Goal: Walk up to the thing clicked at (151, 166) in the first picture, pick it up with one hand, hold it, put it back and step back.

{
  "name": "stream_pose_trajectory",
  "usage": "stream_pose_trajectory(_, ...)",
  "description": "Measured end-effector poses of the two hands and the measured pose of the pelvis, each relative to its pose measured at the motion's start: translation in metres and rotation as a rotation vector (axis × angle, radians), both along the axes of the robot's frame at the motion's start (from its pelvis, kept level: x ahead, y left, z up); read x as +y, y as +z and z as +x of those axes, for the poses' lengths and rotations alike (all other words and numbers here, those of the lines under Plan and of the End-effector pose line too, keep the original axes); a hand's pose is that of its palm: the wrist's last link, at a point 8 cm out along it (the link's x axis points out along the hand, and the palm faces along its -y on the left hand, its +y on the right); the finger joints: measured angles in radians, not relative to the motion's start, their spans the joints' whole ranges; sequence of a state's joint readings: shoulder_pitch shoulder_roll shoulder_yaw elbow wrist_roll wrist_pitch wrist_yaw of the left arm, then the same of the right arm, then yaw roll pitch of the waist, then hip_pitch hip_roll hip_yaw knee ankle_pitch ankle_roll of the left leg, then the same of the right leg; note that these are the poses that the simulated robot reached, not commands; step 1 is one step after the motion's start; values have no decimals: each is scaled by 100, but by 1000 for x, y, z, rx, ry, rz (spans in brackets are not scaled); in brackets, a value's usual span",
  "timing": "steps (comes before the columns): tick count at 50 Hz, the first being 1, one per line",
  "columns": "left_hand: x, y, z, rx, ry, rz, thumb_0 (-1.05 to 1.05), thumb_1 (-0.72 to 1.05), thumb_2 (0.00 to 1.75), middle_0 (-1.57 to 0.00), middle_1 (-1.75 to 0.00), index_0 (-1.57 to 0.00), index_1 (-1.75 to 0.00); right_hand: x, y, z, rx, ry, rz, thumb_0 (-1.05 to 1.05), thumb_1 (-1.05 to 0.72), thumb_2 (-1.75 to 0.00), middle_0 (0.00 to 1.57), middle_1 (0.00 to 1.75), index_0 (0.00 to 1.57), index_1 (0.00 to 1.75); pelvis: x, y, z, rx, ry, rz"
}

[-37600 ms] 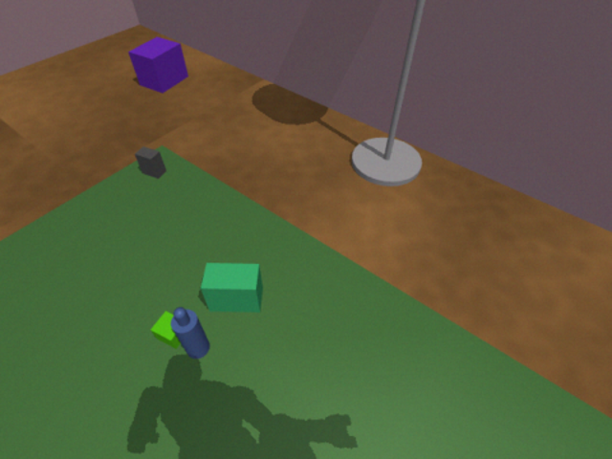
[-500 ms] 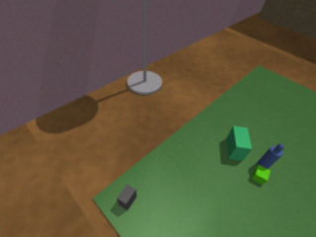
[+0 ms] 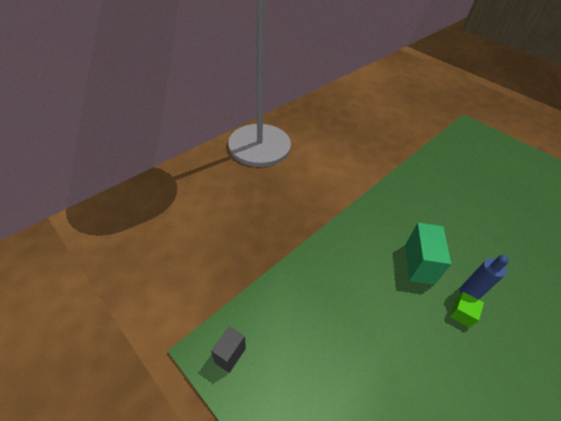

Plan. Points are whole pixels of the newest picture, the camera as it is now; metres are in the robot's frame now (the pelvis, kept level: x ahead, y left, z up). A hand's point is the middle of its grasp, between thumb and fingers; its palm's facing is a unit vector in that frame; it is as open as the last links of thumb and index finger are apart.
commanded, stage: stand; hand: left
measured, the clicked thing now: (229, 349) +0.46 +0.15 -0.71
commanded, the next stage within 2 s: walk up in 0.80 s
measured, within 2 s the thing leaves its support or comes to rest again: neither
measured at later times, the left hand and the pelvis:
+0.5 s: hand out of the picture +0.06 +0.23 -0.17, palm faces -0.03 -0.95 -0.30, open 7.4 cm; pelvis +0.01 -0.01 +0.00, yaw +0 degrees
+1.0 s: hand out of the picture +0.07 +0.25 -0.17, palm faces -0.03 -0.95 -0.32, open 7.4 cm; pelvis +0.01 -0.01 +0.00, yaw -1 degrees
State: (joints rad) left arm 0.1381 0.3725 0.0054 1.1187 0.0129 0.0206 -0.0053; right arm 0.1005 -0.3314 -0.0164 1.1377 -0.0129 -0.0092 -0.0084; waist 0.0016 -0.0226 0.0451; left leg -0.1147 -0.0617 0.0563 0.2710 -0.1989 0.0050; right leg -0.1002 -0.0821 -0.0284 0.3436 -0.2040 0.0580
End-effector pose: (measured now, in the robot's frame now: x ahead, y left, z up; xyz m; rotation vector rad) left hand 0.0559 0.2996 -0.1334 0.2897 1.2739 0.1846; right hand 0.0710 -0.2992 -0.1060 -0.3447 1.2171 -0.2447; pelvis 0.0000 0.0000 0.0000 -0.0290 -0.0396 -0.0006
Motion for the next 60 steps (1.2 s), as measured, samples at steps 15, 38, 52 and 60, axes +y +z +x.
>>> stream_pose_trajectory(15, -12, 1, -9, 18, 3, 0, 0, 91, 90, -20, -30, -20, -30, -13, -1, 0, 22, 7, 3, 1, -90, -89, 20, 30, 20, 30, -10, 0, 1, 9, 2, -2)
stream_pose_trajectory(38, -12, 1, 23, -50, -12, -14, 0, 91, 90, -20, -30, -20, -30, -7, 3, 14, -14, 18, -3, 1, -90, -89, 20, 30, 20, 30, -6, 0, 9, 0, 2, -7)
stream_pose_trajectory(52, -7, -5, 10, 45, 1, 9, 0, 91, 90, -20, -30, -20, -30, -20, 0, -7, 11, -14, -14, 1, -90, -89, 20, 30, 20, 30, -18, -3, 10, 3, -11, 29)
stream_pose_trajectory(60, -37, 1, 9, 66, 2, 5, 0, 91, 90, -20, -30, -20, -30, -45, -7, 4, 14, -36, 3, 1, -90, -89, 20, 30, 20, 30, -38, -2, 24, -2, -25, 7)
